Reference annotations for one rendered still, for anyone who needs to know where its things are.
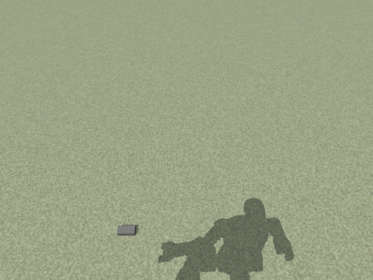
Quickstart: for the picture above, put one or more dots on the small box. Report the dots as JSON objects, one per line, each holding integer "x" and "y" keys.
{"x": 129, "y": 230}

